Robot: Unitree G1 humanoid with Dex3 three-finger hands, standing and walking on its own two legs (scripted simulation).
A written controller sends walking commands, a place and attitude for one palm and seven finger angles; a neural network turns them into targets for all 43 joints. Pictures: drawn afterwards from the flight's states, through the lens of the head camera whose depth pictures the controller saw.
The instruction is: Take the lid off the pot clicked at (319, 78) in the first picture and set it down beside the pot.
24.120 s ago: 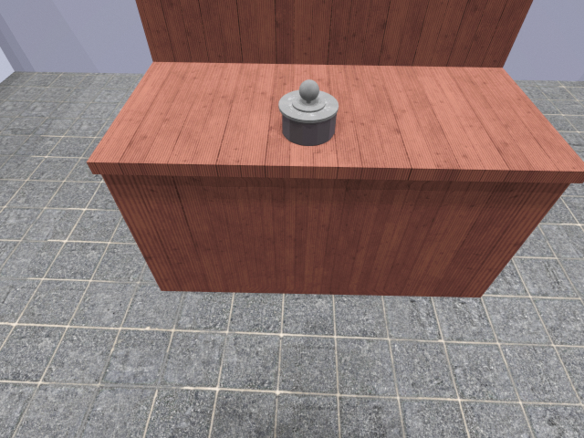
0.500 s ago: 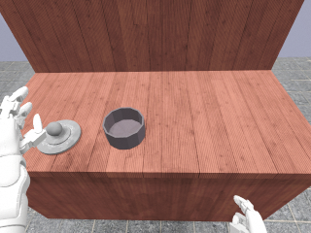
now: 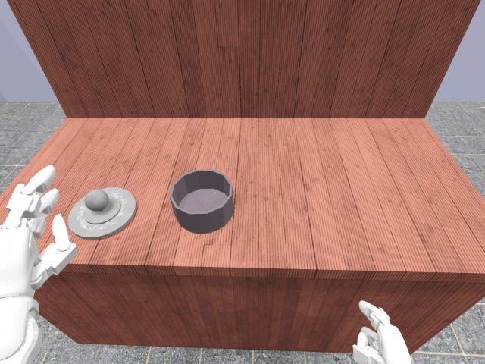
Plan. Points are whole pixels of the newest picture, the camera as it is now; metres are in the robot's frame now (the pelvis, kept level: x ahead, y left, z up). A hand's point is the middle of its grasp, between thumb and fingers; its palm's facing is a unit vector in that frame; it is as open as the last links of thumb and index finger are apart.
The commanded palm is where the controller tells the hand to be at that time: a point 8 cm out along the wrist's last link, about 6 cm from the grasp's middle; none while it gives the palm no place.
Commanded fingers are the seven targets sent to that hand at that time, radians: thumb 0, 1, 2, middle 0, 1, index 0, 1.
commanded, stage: draw the hand back to the body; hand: left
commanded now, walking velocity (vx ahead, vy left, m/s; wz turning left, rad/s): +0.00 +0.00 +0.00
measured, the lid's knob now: (96, 200) +0.46 +0.42 -0.04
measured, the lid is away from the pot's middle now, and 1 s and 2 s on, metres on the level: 0.26 0.26 0.26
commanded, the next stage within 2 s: step back with the hand held close in 0.30 s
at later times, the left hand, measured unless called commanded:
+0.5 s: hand (50, 267) +0.18 +0.26 +0.16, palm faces +0.40 -0.82 -0.41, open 7.4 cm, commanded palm +0.12 +0.28 +0.17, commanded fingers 0.00 0.90 0.90 -0.20 -0.30 -0.20 -0.30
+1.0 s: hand (16, 312) +0.13 +0.27 +0.15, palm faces +0.31 -0.82 -0.48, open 7.4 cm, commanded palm +0.07 +0.31 +0.17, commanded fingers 0.00 0.90 0.90 -0.20 -0.30 -0.20 -0.30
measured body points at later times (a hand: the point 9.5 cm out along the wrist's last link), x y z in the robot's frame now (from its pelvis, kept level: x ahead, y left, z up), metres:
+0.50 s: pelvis -0.01 +0.01 +0.00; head -0.02 +0.00 +0.45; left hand +0.15 +0.30 +0.19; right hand +0.20 -0.20 -0.07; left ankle +0.00 +0.12 -0.74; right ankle -0.02 -0.12 -0.75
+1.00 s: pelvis -0.06 +0.04 -0.02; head -0.04 +0.05 +0.43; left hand +0.10 +0.31 +0.18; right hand +0.11 -0.19 -0.09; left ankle +0.00 +0.12 -0.75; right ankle -0.02 -0.12 -0.74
